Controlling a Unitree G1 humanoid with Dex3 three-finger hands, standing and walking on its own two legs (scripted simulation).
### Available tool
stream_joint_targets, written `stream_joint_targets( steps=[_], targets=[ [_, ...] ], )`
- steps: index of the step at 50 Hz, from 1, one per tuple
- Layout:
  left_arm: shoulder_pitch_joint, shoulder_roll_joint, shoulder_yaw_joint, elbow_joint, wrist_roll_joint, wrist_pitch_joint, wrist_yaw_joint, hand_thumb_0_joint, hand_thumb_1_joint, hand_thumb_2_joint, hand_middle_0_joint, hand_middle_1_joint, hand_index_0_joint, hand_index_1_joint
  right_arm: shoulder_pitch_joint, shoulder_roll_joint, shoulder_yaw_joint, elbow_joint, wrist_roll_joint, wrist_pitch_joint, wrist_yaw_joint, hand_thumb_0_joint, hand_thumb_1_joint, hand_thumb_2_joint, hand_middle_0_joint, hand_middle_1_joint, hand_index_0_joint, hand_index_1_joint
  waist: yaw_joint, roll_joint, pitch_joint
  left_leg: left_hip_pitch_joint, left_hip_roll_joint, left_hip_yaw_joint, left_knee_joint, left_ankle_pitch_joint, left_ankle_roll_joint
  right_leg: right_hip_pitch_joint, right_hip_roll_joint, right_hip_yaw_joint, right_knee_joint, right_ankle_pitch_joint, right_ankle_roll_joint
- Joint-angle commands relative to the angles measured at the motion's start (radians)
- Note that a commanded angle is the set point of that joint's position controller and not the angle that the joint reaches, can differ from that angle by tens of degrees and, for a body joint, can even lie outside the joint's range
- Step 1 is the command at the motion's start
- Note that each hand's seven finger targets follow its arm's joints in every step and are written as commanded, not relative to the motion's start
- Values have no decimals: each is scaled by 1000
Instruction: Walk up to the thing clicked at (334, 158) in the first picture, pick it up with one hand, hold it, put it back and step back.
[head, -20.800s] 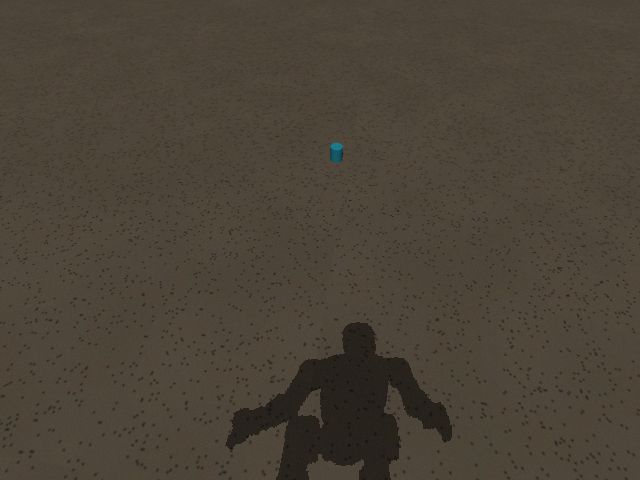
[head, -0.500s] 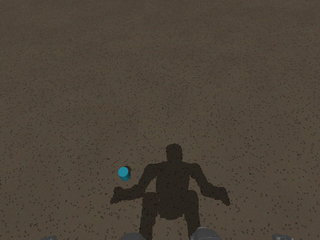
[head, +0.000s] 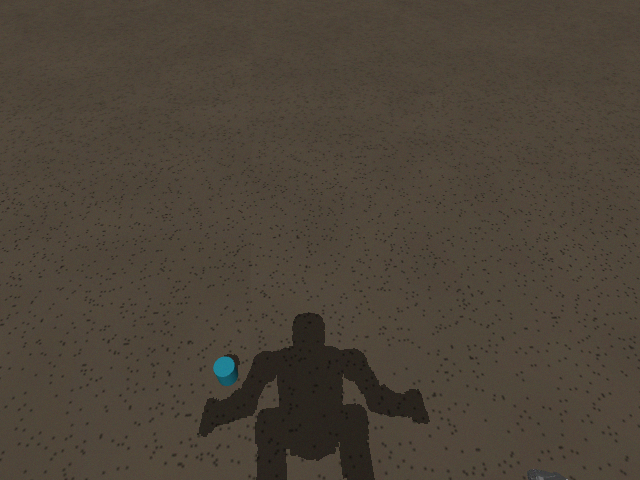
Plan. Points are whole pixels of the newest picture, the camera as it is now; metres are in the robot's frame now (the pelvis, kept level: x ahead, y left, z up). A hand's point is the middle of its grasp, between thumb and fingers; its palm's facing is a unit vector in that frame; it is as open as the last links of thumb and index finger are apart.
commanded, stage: walk up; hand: left
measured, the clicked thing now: (226, 371) +0.54 +0.28 -0.72
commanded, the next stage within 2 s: stand in 0.34 s
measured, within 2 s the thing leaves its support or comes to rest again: neither
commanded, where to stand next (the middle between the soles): +0.15 +0.02 m, yaw +2 degrees
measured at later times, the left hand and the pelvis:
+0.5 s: hand out of the picture +0.12 +0.25 -0.13, palm faces -0.04 -0.93 -0.35, open 7.4 cm; pelvis +0.01 +0.00 +0.02, yaw +0 degrees
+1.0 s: hand out of the picture +0.05 +0.25 -0.13, palm faces -0.01 -0.94 -0.35, open 7.4 cm; pelvis -0.01 +0.00 +0.02, yaw +1 degrees
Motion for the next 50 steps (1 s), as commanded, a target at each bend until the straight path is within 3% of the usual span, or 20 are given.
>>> stream_joint_targets(
  steps=[1,2,4,9,12,16,17,18,20,22,25,30,39,43,50],
  targets=[
    [-34,234,63,-36,3,-39,8,0,900,900,-200,-300,-200,-300,-70,-231,-48,-59,0,-31,-18,0,-900,-900,200,300,200,300,14,25,-78,-33,143,-131,-176,155,92,99,-61,80,-145,196,-66],
    [-44,244,64,-37,1,-43,8,0,900,900,-200,-300,-200,-300,-63,-215,-43,-56,3,-31,-19,0,-900,-900,200,300,200,300,4,17,-67,-43,97,-85,-159,135,63,100,-82,112,-159,250,-81],
    [-68,243,60,-35,-4,-41,8,0,900,900,-200,-300,-200,-300,-63,-214,-41,-36,1,-29,-18,0,-900,-900,200,300,200,300,-5,30,-38,-22,66,-59,-178,65,47,49,-108,141,-183,239,-89],
    [-97,231,52,-10,-2,-34,6,0,900,900,-200,-300,-200,-300,-76,-207,-39,-11,2,-28,-15,0,-900,-900,200,300,200,300,-3,-7,-40,30,87,-78,-226,52,56,32,-91,131,-240,146,-69],
    [-107,229,51,1,-1,-33,7,0,900,900,-200,-300,-200,-300,-79,-208,-37,3,2,-29,-15,0,-900,-900,200,300,200,300,-4,-30,-65,55,92,-73,-239,94,52,59,-87,123,-251,177,-61],
    [-117,225,49,14,-1,-36,10,0,900,900,-200,-300,-200,-300,-73,-209,-37,20,5,-31,-17,0,-900,-900,200,300,200,300,-11,-44,-133,113,96,-52,-227,222,45,115,-97,112,-242,329,-60],
    [-135,217,40,23,-5,-41,13,0,900,900,-200,-300,-200,-300,-103,-203,-32,28,9,-27,-19,0,-900,-900,200,300,200,300,-15,-11,-128,114,116,-91,-240,396,36,141,-112,98,-234,492,-39],
    [-126,213,42,28,-11,-41,16,0,900,900,-200,-300,-200,-300,-91,-207,-30,34,13,-26,-20,0,-900,-900,200,300,200,300,-10,-7,-144,117,121,-89,-248,472,33,186,-107,86,-222,540,-32],
    [-106,218,41,43,-13,-37,19,0,900,900,-200,-300,-200,-300,-97,-215,-30,47,15,-24,-23,0,-900,-900,200,300,200,300,-4,4,-166,161,121,-79,-240,519,27,189,-107,75,-225,571,-32],
    [-119,218,40,53,-11,-33,21,0,900,900,-200,-300,-200,-300,-109,-207,-27,57,16,-18,-25,0,-900,-900,200,300,200,300,-7,-6,-164,167,118,-77,-253,484,26,193,-109,70,-249,544,-28],
    [-138,216,39,60,-9,-26,21,0,900,900,-200,-300,-200,-300,-119,-203,-21,69,11,-12,-22,0,-900,-900,200,300,200,300,-6,-4,-124,138,115,-84,-295,354,20,171,-102,70,-289,402,-21],
    [-145,220,39,73,-4,-32,22,0,900,900,-200,-300,-200,-300,-123,-193,-19,86,9,-10,-19,0,-900,-900,200,300,200,300,-9,-4,-140,146,123,-83,-310,369,21,196,-113,68,-300,425,-18],
    [-136,218,39,90,-2,-31,19,0,900,900,-200,-300,-200,-300,-134,-191,-21,98,5,-10,-14,0,-900,-900,200,300,200,300,-6,14,-93,125,119,-95,-352,240,21,155,-109,72,-345,294,-17],
    [-139,215,38,88,1,-29,17,0,900,900,-200,-300,-200,-300,-129,-190,-23,99,2,-10,-13,0,-900,-900,200,300,200,300,-6,12,-62,98,119,-106,-372,137,21,123,-104,73,-364,187,-14],
    [-115,219,36,92,3,-34,16,0,900,900,-200,-300,-200,-300,-111,-185,-25,105,2,-7,-7,0,-900,-900,200,300,200,300,-9,-6,-63,94,105,-108,-358,102,24,96,-107,80,-385,125,-12]
  ],
)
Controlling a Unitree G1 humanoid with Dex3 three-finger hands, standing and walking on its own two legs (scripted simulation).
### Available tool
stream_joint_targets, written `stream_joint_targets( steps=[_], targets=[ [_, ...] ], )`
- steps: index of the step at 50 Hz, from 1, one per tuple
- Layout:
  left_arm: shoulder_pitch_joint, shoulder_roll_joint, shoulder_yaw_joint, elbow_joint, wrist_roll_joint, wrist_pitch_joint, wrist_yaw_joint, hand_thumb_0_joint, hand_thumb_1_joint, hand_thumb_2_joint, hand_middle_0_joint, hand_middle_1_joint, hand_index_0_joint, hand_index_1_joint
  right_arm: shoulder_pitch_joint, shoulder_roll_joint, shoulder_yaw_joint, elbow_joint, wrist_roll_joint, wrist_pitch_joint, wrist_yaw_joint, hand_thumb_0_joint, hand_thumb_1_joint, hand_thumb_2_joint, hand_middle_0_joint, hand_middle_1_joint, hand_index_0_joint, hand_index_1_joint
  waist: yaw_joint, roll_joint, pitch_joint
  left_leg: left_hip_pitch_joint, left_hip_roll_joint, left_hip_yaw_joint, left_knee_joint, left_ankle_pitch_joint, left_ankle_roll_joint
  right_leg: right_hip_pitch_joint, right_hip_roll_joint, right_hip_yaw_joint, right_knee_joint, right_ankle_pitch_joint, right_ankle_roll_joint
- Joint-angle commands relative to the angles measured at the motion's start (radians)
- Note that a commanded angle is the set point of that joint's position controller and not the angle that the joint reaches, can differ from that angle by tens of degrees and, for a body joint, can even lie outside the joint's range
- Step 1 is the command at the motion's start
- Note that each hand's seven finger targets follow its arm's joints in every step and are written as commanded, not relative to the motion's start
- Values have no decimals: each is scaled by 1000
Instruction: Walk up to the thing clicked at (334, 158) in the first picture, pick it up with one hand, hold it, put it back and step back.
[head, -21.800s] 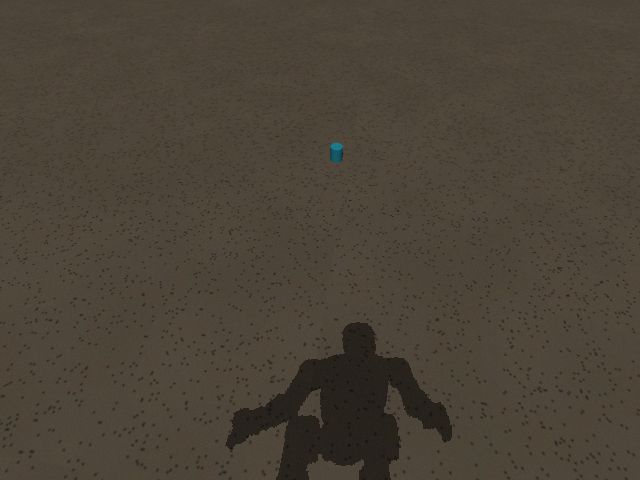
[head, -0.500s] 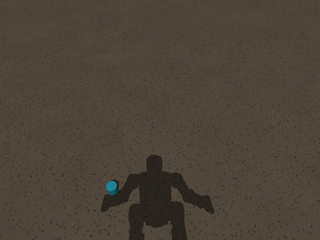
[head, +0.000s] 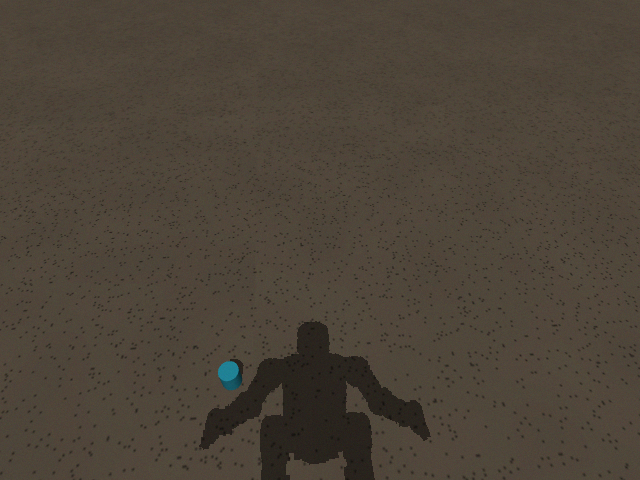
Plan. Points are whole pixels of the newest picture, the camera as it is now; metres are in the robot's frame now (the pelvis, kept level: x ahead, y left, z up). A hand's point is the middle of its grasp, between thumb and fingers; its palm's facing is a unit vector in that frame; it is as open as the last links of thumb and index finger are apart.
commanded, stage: stand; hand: left
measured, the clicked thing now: (230, 375) +0.55 +0.27 -0.74
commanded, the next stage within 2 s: walk up in 0.34 s
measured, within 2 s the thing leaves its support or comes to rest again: neither
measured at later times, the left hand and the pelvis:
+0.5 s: hand out of the picture +0.08 +0.27 -0.16, palm faces -0.01 -0.93 -0.37, open 7.4 cm; pelvis -0.02 +0.00 -0.01, yaw +0 degrees
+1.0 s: hand out of the picture +0.00 +0.31 -0.18, palm faces -0.10 -0.92 -0.38, open 7.4 cm; pelvis -0.10 +0.03 -0.02, yaw -4 degrees
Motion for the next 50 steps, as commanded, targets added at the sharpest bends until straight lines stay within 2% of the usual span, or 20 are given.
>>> stream_joint_targets(
  steps=[1,7,12,15,16,17,21,27,30,34,36,37,38,39,40,41,43,44,48,50],
  targets=[
    [-63,225,42,-64,2,-24,13,0,900,900,-200,-300,-200,-300,-42,-205,-40,-58,-1,-24,-15,0,-900,-900,200,300,200,300,-10,-25,-51,-14,108,-98,-74,-61,41,-28,-107,96,-80,-38,-27],
    [-41,219,40,-65,2,-20,12,0,900,900,-200,-300,-200,-300,-30,-211,-43,-55,-1,-21,-15,0,-900,-900,200,300,200,300,-5,-11,-43,-44,101,-103,-70,-96,42,-40,-106,99,-86,-80,-29],
    [-34,218,38,-68,-1,-24,14,0,900,900,-200,-300,-200,-300,-21,-209,-38,-55,-1,-24,-16,0,-900,-900,200,300,200,300,-7,-14,-69,-34,102,-101,-56,4,41,2,-112,91,-61,47,-29],
    [-31,222,38,-70,-3,-23,15,0,900,900,-200,-300,-200,-300,-19,-211,-37,-54,2,-22,-18,0,-900,-900,200,300,200,300,-7,-13,-69,-26,105,-100,-52,15,44,0,-114,90,-58,48,-34],
    [-31,222,37,-71,-3,-24,15,0,900,900,-200,-300,-200,-300,-18,-209,-35,-54,2,-23,-18,0,-900,-900,200,300,200,300,-5,-13,-78,-21,107,-101,-52,40,42,5,-116,89,-55,68,-33],
    [-46,267,78,-100,-14,-6,24,0,900,900,-200,-300,-200,-300,-43,-256,-54,-51,8,-3,-22,0,-900,-900,200,300,200,300,7,-30,44,-84,90,-109,40,201,53,-85,-103,92,41,284,-37],
    [-23,250,82,-148,-16,14,34,0,900,900,-200,-300,-200,-300,-13,-248,-67,-90,20,15,-27,0,-900,-900,200,300,200,300,-4,-20,-104,-43,104,-90,127,327,80,-40,-96,62,136,357,-67],
    [-58,269,88,-217,-6,39,30,0,900,900,-200,-300,-200,-300,-11,-238,-82,-148,18,39,-28,0,-900,-900,200,300,200,300,-5,-42,-178,-66,57,-77,270,146,98,-110,-145,130,181,268,-137],
    [-74,296,99,-251,-1,48,28,0,900,900,-200,-300,-200,-300,10,-234,-90,-170,12,46,-26,0,-900,-900,200,300,200,300,-4,-99,-156,-94,8,-63,367,-30,91,-185,-203,197,159,210,-189],
    [-157,325,111,-313,24,57,27,0,900,900,-200,-300,-200,-300,114,-219,-103,-177,1,55,-14,0,-900,-900,200,300,200,300,-35,-241,-89,-45,-61,-33,557,-343,79,-411,-300,296,70,12,-245],
    [-216,308,107,-347,29,59,32,0,900,900,-200,-300,-200,-300,186,-235,-114,-176,1,51,-7,0,-900,-900,200,300,200,300,-83,-211,-89,-22,-10,-82,471,-273,94,-472,-237,247,170,-111,-189],
    [-229,262,99,-358,24,62,38,0,900,900,-200,-300,-200,-300,190,-268,-123,-182,-9,46,-7,0,-900,-900,200,300,200,300,-104,-39,-64,-105,101,-238,220,-253,133,-467,-81,173,380,-276,-121],
    [-173,205,94,-353,20,64,43,0,900,900,-200,-300,-200,-300,124,-364,-139,-211,-18,34,-8,0,-900,-900,200,300,200,300,-75,242,-33,-251,314,-554,-79,-111,206,-409,130,58,671,-442,-56],
    [-85,240,110,-327,25,72,52,0,900,900,-200,-300,-200,-300,31,-410,-149,-253,-31,24,-11,0,-900,-900,200,300,200,300,-26,180,-49,-298,362,-647,-111,-151,243,-371,147,197,818,-476,-48],
    [-31,268,114,-308,22,77,49,0,900,900,-200,-300,-200,-300,-13,-387,-144,-270,-41,20,-15,0,-900,-900,200,300,200,300,0,138,-35,-351,362,-630,-122,-264,257,-347,127,201,882,-466,-49],
    [1,274,120,-297,17,82,42,0,900,900,-200,-300,-200,-300,-39,-355,-134,-286,-39,17,-20,0,-900,-900,200,300,200,300,15,70,-15,-400,313,-513,-111,-331,228,-325,117,201,924,-416,-52],
    [91,265,122,-267,11,79,36,0,900,900,-200,-300,-200,-300,-86,-320,-133,-301,-38,12,-30,0,-900,-900,200,300,200,300,57,101,-10,-326,265,-397,-64,-272,192,-357,118,182,952,-328,-33],
    [127,262,126,-261,15,79,33,0,900,900,-200,-300,-200,-300,-86,-304,-133,-311,-32,7,-33,0,-900,-900,200,300,200,300,68,116,-43,-247,262,-370,-26,-195,204,-362,106,166,960,-308,-22],
    [61,238,130,-323,25,60,31,0,900,900,-200,-300,-200,-300,59,-261,-125,-293,-25,4,-44,0,-900,-900,200,300,200,300,-10,97,-120,26,230,-290,93,113,228,-419,83,152,820,-334,25],
    [52,226,126,-345,22,59,28,0,900,900,-200,-300,-200,-300,79,-270,-123,-292,-21,10,-47,0,-900,-900,200,300,200,300,-31,117,-128,65,222,-260,97,142,232,-385,79,125,726,-357,34]
  ],
)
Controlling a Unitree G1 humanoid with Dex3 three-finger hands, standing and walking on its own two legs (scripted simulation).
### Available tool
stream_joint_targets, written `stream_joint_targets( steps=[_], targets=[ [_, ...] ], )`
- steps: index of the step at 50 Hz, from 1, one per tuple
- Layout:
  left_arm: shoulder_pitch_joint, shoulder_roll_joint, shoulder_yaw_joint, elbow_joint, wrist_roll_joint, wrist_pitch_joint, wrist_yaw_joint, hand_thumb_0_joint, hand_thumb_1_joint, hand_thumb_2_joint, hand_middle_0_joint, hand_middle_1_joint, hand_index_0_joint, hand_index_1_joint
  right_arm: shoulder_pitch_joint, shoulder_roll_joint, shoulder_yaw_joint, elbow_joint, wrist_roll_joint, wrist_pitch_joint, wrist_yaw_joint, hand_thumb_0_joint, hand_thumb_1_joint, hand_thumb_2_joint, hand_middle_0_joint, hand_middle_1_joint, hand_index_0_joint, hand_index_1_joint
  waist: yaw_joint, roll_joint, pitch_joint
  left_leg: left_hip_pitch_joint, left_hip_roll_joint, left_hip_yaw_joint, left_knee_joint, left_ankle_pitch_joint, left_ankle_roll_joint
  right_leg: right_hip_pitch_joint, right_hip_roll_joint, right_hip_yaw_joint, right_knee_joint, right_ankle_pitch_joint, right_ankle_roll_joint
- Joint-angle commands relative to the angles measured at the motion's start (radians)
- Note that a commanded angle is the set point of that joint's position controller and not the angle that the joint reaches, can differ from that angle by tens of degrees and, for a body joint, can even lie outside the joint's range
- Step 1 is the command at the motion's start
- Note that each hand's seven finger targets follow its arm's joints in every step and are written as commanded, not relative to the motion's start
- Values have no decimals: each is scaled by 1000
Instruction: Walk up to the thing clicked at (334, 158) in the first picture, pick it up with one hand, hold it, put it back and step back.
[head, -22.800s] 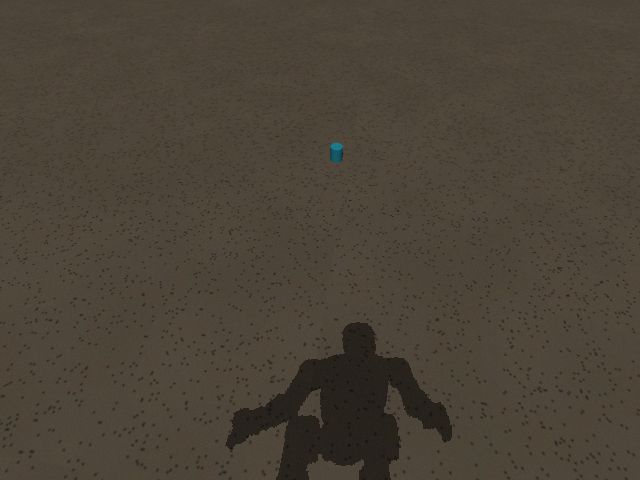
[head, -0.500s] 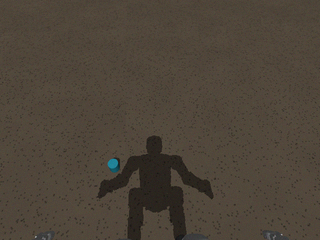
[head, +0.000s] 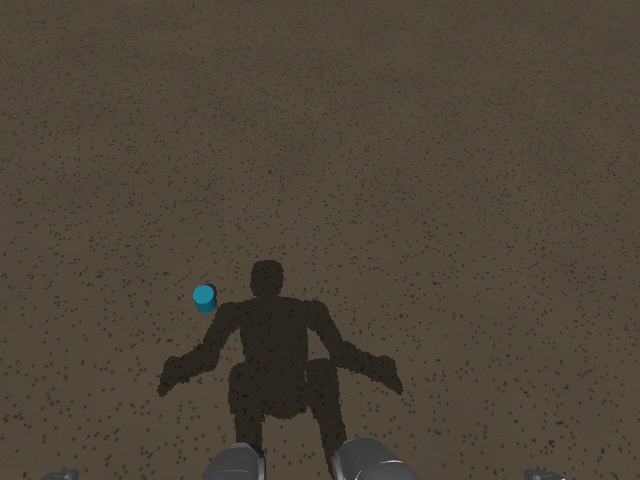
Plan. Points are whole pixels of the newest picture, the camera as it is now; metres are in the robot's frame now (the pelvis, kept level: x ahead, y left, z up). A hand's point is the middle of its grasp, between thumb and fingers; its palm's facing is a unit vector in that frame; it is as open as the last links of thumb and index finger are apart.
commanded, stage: walk up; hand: left
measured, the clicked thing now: (205, 299) +0.64 +0.28 -0.72
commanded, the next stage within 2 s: stand in 1.90 s
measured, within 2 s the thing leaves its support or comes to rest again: neither
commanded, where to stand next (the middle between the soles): +0.27 +0.01 m, yaw +5 degrees
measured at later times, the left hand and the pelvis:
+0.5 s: hand out of the picture -0.03 +0.22 -0.14, palm faces +0.04 -0.90 -0.44, open 7.4 cm; pelvis -0.12 -0.05 -0.01, yaw +3 degrees
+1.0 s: hand out of the picture -0.17 +0.20 -0.13, palm faces +0.09 -0.89 -0.44, open 7.4 cm; pelvis -0.20 -0.08 +0.00, yaw +4 degrees
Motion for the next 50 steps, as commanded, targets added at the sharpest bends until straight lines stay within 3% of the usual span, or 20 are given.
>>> stream_joint_targets(
  steps=[1,8,9,10,11,12,16,20,25,27,28,29,32,36,39,40,41,43,46,50],
  targets=[
    [25,138,41,-94,1,-19,7,0,900,900,-200,-300,-200,-300,5,-292,-72,-92,7,-27,-35,0,-900,-900,200,300,200,300,-21,206,-243,381,228,-294,-165,158,185,-68,-47,-15,-187,-51,28],
    [266,129,53,7,-4,-18,-8,0,900,900,-200,-300,-200,-300,-74,-329,-78,-131,11,14,-25,0,-900,-900,200,300,200,300,48,257,-318,179,214,-232,-124,40,117,291,-98,-174,-723,149,-33],
    [265,153,63,7,7,-22,-6,0,900,900,-200,-300,-200,-300,-84,-298,-64,-136,18,17,-21,0,-900,-900,200,300,200,300,57,190,-283,82,162,-209,-74,-51,68,313,-115,-122,-749,161,-56],
    [235,203,76,-21,23,-25,-7,0,900,900,-200,-300,-200,-300,-83,-250,-51,-149,26,15,-19,0,-900,-900,200,300,200,300,55,7,-214,-70,43,-165,65,-207,10,270,-247,128,-826,50,-105],
    [128,313,99,-71,27,-20,-9,0,900,900,-200,-300,-200,-300,-131,-216,-49,-163,34,11,-32,0,-900,-900,200,300,200,300,78,-246,-122,-114,-138,-79,313,-384,-50,52,-433,348,-928,14,-237],
    [31,345,100,-119,30,-23,-1,0,900,900,-200,-300,-200,-300,-116,-259,-66,-155,23,15,-45,0,-900,-900,200,300,200,300,70,-263,-39,-66,-84,-176,514,-421,-63,-135,-537,436,-981,12,-321],
    [-98,171,65,-153,19,-39,14,0,900,900,-200,-300,-200,-300,27,-213,-30,-90,47,3,-42,0,-900,-900,200,300,200,300,-50,-120,-78,-104,-175,-195,599,-257,-37,88,-266,-51,-741,627,-150],
    [69,154,65,-160,18,-31,26,0,900,900,-200,-300,-200,-300,-36,-197,-12,-140,35,-21,-52,0,-900,-900,200,300,200,300,64,-157,-136,-160,-128,-103,373,-313,-57,363,-286,-25,-634,814,-185],
    [65,173,65,-178,-8,-21,25,0,900,900,-200,-300,-200,-300,49,-186,-28,-118,15,-44,-46,0,-900,-900,200,300,200,300,47,-139,-283,68,-74,-26,-201,-74,-27,477,-315,-10,-442,840,-170],
    [64,129,39,-193,-13,-22,18,0,900,900,-200,-300,-200,-300,46,-275,-62,-114,4,-44,-45,0,-900,-900,200,300,200,300,55,50,-311,332,104,-281,-185,290,45,156,-226,-52,-355,484,-88],
    [65,99,31,-192,-22,-24,18,0,900,900,-200,-300,-200,-300,-14,-338,-75,-136,4,-40,-37,0,-900,-900,200,300,200,300,66,223,-286,402,250,-450,-164,416,149,-44,-81,-166,-259,-14,-47],
    [-22,133,44,-181,-20,-23,34,0,900,900,-200,-300,-200,-300,13,-387,-73,-134,6,-40,-34,0,-900,-900,200,300,200,300,-16,284,-275,208,374,-573,-197,370,281,50,-95,-79,-123,-201,-32],
    [2,142,45,-144,-24,-35,18,0,900,900,-200,-300,-200,-300,-80,-273,-43,-150,2,-40,-38,0,-900,-900,200,300,200,300,33,187,-189,125,211,-290,-159,328,197,78,-90,-53,-101,-89,-45],
    [23,124,38,-106,-18,-69,9,0,900,900,-200,-300,-200,-300,-51,-252,-40,-126,0,-30,-24,0,-900,-900,200,300,200,300,8,206,-163,202,134,-253,-136,92,142,97,-101,-162,-455,-3,-22],
    [118,111,37,-30,-10,-104,23,0,900,900,-200,-300,-200,-300,-78,-253,-36,-129,11,-5,-10,0,-900,-900,200,300,200,300,51,179,-188,148,89,-179,17,-33,99,296,-73,-214,-845,210,-23],
    [140,156,49,-14,1,-117,31,0,900,900,-200,-300,-200,-300,-70,-196,-19,-128,23,-3,-9,0,-900,-900,200,300,200,300,59,95,-204,53,59,-170,112,-68,53,382,-129,-74,-840,229,-34],
    [144,217,61,-16,16,-129,36,0,900,900,-200,-300,-200,-300,-62,-159,-8,-142,30,-2,-4,0,-900,-900,200,300,200,300,51,-63,-185,-103,-44,-169,215,-239,0,405,-306,216,-890,186,-83],
    [-28,318,81,-66,20,-125,41,0,900,900,-200,-300,-200,-300,-55,-236,-41,-126,12,11,-8,0,-900,-900,200,300,200,300,38,-95,-92,-16,-14,-239,422,-385,-31,49,-547,416,-947,-38,-286],
    [-46,219,59,-60,10,-136,39,0,900,900,-200,-300,-200,-300,-37,-244,-48,-84,25,-1,8,0,-900,-900,200,300,200,300,11,-33,-42,-43,-39,-229,400,-292,-42,119,-394,145,-860,178,-223],
    [43,213,59,-40,16,-134,25,0,900,900,-200,-300,-200,-300,-60,-202,-32,-91,13,-20,18,0,-900,-900,200,300,200,300,63,-109,-93,-23,-32,-131,168,-316,-56,245,-345,51,-805,246,-190]
  ],
)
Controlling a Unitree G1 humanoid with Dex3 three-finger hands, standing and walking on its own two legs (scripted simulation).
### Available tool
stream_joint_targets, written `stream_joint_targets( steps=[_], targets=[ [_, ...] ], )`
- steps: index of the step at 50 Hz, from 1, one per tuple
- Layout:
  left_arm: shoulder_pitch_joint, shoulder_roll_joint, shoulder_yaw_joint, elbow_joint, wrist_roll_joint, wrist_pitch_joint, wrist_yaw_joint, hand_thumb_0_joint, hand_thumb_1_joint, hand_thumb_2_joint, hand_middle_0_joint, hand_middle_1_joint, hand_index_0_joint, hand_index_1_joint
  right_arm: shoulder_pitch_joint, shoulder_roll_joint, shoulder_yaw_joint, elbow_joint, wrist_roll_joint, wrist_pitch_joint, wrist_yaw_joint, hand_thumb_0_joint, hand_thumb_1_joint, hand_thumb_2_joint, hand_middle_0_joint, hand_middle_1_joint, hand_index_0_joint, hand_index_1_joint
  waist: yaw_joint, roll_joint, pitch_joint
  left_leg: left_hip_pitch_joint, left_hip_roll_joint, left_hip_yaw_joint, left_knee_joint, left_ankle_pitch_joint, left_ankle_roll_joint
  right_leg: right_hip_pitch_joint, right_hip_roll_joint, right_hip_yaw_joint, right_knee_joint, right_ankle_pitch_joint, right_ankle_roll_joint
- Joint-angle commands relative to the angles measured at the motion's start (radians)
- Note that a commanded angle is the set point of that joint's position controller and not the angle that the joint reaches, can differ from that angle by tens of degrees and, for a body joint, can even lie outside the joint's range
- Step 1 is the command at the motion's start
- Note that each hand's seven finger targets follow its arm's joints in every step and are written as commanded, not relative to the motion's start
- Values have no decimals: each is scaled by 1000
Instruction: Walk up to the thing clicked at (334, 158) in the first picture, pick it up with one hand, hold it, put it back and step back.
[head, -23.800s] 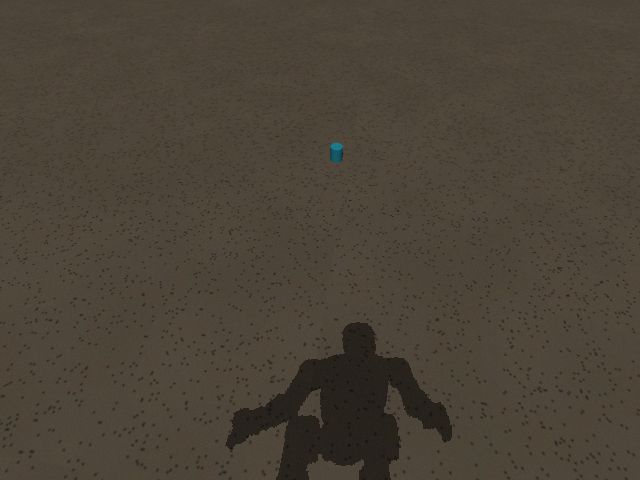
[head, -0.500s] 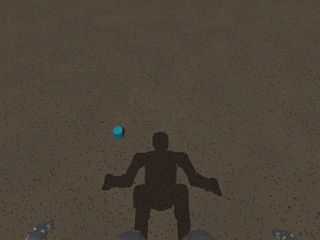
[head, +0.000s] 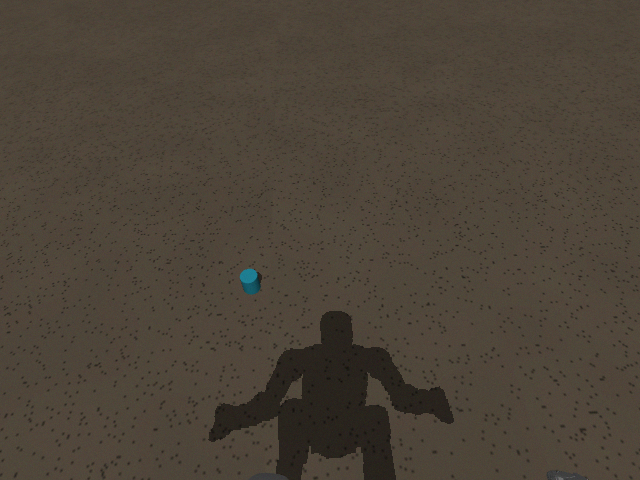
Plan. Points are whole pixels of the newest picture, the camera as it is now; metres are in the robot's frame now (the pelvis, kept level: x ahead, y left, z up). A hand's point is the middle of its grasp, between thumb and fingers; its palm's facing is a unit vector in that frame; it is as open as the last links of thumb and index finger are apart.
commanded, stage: walk up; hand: left
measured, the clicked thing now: (250, 281) +0.87 +0.30 -0.72
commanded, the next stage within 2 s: stand in 0.90 s
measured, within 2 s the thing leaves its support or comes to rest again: neither
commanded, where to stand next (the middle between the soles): +0.48 +0.05 m, yaw +1 degrees
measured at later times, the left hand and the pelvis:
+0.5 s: hand out of the picture +0.10 +0.28 -0.14, palm faces +0.03 -0.93 -0.35, open 7.4 cm; pelvis +0.02 +0.02 +0.00, yaw +1 degrees
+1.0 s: hand out of the picture +0.12 +0.28 -0.14, palm faces +0.03 -0.94 -0.35, open 7.4 cm; pelvis +0.02 +0.03 +0.02, yaw +1 degrees
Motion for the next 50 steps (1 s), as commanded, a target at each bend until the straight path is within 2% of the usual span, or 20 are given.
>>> stream_joint_targets(
  steps=[1,4,5,6,7,8,9,11,15,16,17,18,19,21,23,24,30,44,47,50],
  targets=[
    [-66,295,78,-93,5,-32,9,0,900,900,-200,-300,-200,-300,-71,-133,-36,-77,-9,-48,-3,0,-900,-900,200,300,200,300,18,-238,-1,-17,30,65,-203,-21,-7,13,-218,200,-225,91,-169],
    [-108,275,59,-102,-11,-6,-5,0,900,900,-200,-300,-200,-300,27,-126,-47,-25,-11,-69,-9,0,-900,-900,200,300,200,300,-35,-232,-63,215,-15,142,-510,175,0,-44,-152,107,-69,141,-113],
    [-96,228,42,-106,-14,-1,-6,0,900,900,-200,-300,-200,-300,50,-156,-60,-14,-19,-78,-17,0,-900,-900,200,300,200,300,-50,-147,-99,326,37,40,-524,235,23,-123,-109,59,49,170,-79],
    [-84,162,23,-120,-26,2,-9,0,900,900,-200,-300,-200,-300,75,-213,-73,-16,-30,-89,-26,0,-900,-900,200,300,200,300,-52,56,-147,388,241,-251,-605,267,84,-226,-14,-6,237,34,-29],
    [-119,191,32,-103,-33,10,-2,0,900,900,-200,-300,-200,-300,38,-278,-71,-31,-25,-92,-29,0,-900,-900,200,300,200,300,-54,79,-112,254,345,-416,-638,90,193,-249,13,20,255,-235,-19],
    [-136,252,43,-90,-28,12,0,0,900,900,-200,-300,-200,-300,7,-295,-78,-29,-16,-90,-27,0,-900,-900,200,300,200,300,-57,64,-65,134,358,-412,-647,-27,247,-180,-23,68,288,-279,-24],
    [-130,249,40,-79,-34,8,-8,0,900,900,-200,-300,-200,-300,-26,-257,-67,-31,-17,-87,-26,0,-900,-900,200,300,200,300,-32,47,-25,99,321,-330,-638,-21,233,-153,-34,64,248,-255,-26],
    [-89,223,38,-60,-35,-3,-16,0,900,900,-200,-300,-200,-300,-69,-191,-45,-41,-21,-91,-29,0,-900,-900,200,300,200,300,-11,77,-20,178,225,-162,-562,197,162,-171,-28,40,128,-164,-33],
    [-44,206,42,-5,-28,-16,-5,0,900,900,-200,-300,-200,-300,-80,-162,-29,-26,7,-80,-30,0,-900,-900,200,300,200,300,16,79,-76,100,165,-40,-410,441,88,113,3,-5,-204,144,-28],
    [-26,236,49,2,-20,-21,1,0,900,900,-200,-300,-200,-300,-86,-136,-20,-32,16,-77,-33,0,-900,-900,200,300,200,300,25,26,-108,57,131,-8,-345,428,60,182,-37,74,-199,229,-48],
    [-16,278,54,5,-14,-27,7,0,900,900,-200,-300,-200,-300,-93,-104,-12,-41,25,-76,-35,0,-900,-900,200,300,200,300,21,-78,-121,-13,69,31,-260,328,25,205,-145,235,-236,241,-91],
    [-77,328,57,-4,-16,-26,2,0,900,900,-200,-300,-200,-300,-66,-94,-12,-24,23,-70,-39,0,-900,-900,200,300,200,300,-1,-149,-90,23,14,65,-228,78,12,83,-263,342,-274,131,-174],
    [-177,327,52,-32,-13,-23,-4,0,900,900,-200,-300,-200,-300,-16,-110,-18,11,12,-67,-41,0,-900,-900,200,300,200,300,-41,-178,-48,102,38,79,-219,-6,7,-25,-292,348,-270,50,-202],
    [-227,263,34,-48,-21,-14,-9,0,900,900,-200,-300,-200,-300,22,-127,-17,48,6,-82,-38,0,-900,-900,200,300,200,300,-74,-153,-37,193,61,43,-428,159,24,-76,-193,194,-208,128,-118],
    [-215,213,25,-29,-35,-12,-9,0,900,900,-200,-300,-200,-300,-34,-142,-19,51,2,-94,-35,0,-900,-900,200,300,200,300,-32,-110,-42,164,149,-65,-517,379,65,-19,-72,66,-119,229,-41],
    [-190,213,23,-15,-35,-10,-13,0,900,900,-200,-300,-200,-300,-75,-158,-15,43,1,-98,-34,0,-900,-900,200,300,200,300,-5,-93,-56,149,168,-85,-521,351,81,14,-50,52,-127,192,-31],
    [-197,221,25,23,-42,-15,-8,0,900,900,-200,-300,-200,-300,-84,-144,-9,77,5,-100,-42,0,-900,-900,200,300,200,300,-17,-27,-129,188,124,14,-475,598,43,147,-87,60,-140,408,-48],
    [-249,216,16,53,-33,-5,-9,0,900,900,-200,-300,-200,-300,-144,-126,-7,93,3,-88,-41,0,-900,-900,200,300,200,300,-20,-55,-129,214,120,28,-528,532,35,169,-94,55,-206,376,-33],
    [-232,199,-3,83,-33,2,-9,0,900,900,-200,-300,-200,-300,-151,-148,-2,101,10,-95,-40,0,-900,-900,200,300,200,300,-28,-49,-124,273,147,5,-554,637,33,155,-97,58,-239,432,-20],
    [-230,202,-7,95,-31,3,-10,0,900,900,-200,-300,-200,-300,-166,-148,1,109,12,-93,-39,0,-900,-900,200,300,200,300,-24,-44,-117,280,144,7,-578,569,28,157,-98,57,-264,384,-15]
  ],
)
